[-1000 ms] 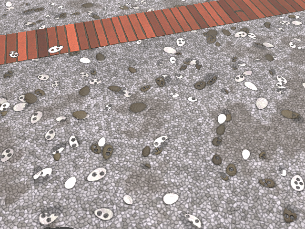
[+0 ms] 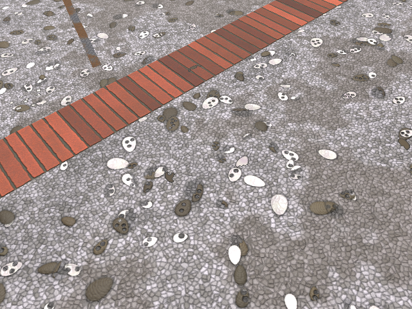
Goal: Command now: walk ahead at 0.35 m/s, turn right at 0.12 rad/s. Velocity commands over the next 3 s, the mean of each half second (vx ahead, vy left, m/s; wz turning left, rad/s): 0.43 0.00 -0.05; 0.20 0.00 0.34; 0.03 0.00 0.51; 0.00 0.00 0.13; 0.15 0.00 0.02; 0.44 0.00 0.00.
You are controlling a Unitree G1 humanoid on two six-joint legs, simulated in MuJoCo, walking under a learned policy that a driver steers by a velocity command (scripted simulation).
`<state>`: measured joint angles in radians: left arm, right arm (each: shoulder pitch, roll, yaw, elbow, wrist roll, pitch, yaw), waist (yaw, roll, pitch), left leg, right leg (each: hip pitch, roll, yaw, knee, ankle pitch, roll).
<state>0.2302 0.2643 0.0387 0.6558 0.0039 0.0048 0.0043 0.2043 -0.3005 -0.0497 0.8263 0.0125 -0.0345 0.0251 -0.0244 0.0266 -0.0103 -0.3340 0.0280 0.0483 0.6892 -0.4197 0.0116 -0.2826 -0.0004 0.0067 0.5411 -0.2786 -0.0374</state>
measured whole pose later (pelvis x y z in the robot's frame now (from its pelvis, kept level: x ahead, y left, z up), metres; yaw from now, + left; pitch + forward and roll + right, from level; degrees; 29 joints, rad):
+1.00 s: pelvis +0.39 +0.04 +0.00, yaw +14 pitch +1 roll +0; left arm 0.08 0.24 0.04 0.67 0.02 -0.03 0.02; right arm 0.23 -0.34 -0.08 0.80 0.02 0.05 -0.03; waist -0.03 0.04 0.06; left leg -0.47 -0.02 -0.05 1.13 -0.51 -0.07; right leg -0.39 -0.01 -0.04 0.46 -0.10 -0.03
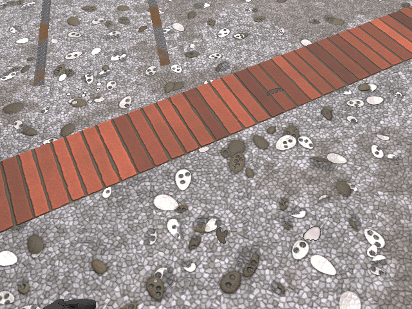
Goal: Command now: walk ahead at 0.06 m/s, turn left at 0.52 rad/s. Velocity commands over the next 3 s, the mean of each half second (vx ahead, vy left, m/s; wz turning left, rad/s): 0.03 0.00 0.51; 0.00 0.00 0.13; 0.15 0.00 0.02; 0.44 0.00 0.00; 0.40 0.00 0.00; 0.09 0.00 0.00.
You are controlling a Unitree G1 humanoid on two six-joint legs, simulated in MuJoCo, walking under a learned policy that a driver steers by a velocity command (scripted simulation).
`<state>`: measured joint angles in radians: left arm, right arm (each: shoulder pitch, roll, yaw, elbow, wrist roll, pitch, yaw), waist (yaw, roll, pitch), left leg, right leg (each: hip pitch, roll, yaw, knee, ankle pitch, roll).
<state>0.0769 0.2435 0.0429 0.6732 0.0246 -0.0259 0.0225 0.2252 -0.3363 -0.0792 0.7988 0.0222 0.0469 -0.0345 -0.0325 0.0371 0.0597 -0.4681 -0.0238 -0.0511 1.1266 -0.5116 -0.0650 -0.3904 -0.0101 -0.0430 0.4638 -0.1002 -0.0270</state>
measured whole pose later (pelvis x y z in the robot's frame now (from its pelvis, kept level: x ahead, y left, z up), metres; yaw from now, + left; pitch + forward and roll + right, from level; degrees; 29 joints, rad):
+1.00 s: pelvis +0.04 +0.02 +0.00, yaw +18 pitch -2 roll +0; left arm 0.13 0.25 0.03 0.91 0.01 -0.02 0.01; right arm 0.18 -0.26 -0.05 0.84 -0.01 0.03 -0.02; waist 0.00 0.01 0.04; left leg -0.19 -0.05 -0.08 0.49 -0.26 0.01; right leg -0.19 -0.01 0.01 0.49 -0.28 0.01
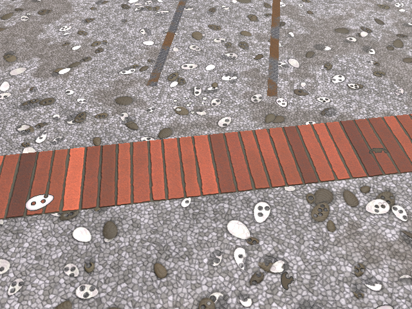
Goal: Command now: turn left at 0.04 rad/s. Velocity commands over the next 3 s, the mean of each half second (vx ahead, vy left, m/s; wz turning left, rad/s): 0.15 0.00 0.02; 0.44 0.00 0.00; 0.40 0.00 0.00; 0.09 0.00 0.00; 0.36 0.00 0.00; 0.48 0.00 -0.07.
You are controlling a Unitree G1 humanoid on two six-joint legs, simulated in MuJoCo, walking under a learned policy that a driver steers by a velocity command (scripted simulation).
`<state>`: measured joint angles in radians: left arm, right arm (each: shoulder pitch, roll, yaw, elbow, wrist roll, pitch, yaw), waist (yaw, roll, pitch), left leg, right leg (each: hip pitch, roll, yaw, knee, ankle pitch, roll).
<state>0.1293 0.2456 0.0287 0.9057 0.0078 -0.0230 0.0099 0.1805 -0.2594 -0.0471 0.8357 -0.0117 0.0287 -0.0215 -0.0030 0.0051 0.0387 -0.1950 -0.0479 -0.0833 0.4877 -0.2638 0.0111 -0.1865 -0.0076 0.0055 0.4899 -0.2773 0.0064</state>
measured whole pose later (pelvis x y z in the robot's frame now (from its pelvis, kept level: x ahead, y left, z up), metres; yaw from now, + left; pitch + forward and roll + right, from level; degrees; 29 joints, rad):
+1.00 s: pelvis +0.31 -0.03 -0.01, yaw +0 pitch +1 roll +0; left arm 0.06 0.26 0.05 0.89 -0.01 -0.09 -0.04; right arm 0.38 -0.25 -0.04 1.00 0.03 -0.09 0.00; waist -0.03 0.02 0.06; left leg -0.24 0.02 -0.06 1.16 -0.42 0.04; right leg -0.40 0.04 -0.07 0.53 -0.15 -0.07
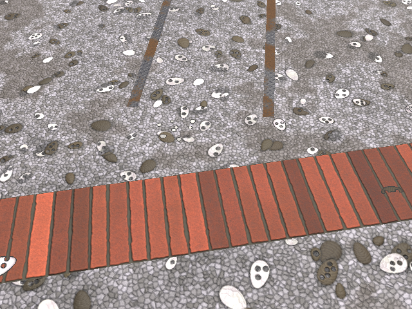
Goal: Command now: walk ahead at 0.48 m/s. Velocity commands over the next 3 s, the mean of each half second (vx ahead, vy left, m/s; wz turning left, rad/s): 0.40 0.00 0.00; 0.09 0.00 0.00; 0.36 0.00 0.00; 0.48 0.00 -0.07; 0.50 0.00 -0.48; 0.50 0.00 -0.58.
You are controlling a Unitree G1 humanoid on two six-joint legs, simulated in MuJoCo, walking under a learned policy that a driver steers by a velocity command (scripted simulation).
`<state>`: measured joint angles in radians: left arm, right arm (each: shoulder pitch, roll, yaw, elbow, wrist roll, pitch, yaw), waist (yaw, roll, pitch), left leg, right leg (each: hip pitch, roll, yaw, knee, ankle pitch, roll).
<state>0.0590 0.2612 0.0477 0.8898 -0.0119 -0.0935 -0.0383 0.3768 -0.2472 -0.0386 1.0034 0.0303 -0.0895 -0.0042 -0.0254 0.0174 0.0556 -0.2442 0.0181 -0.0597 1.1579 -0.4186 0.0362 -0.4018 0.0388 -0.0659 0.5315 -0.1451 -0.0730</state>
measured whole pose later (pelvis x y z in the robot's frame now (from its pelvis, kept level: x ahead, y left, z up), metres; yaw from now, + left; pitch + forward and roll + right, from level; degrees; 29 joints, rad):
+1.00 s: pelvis +0.38 +0.04 +0.01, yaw +0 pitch +1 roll +1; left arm 0.17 0.27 0.05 0.92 0.02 -0.09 -0.06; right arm 0.12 -0.27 -0.07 0.84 -0.01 -0.08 0.06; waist 0.02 -0.01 -0.01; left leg -0.28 -0.03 0.04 0.50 -0.24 0.04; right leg -0.24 -0.07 -0.04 0.57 -0.35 0.01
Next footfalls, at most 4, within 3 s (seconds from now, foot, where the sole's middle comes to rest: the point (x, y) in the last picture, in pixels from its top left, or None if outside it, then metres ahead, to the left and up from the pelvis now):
0.40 left None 0.43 0.14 -0.76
0.70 right None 0.39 -0.10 -0.76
1.52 right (239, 223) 0.75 -0.10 -0.76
2.02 left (171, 169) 1.01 0.15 -0.78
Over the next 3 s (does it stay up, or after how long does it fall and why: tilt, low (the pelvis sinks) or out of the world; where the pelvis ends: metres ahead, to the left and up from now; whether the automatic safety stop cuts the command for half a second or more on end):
stays up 1.39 0.05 -0.11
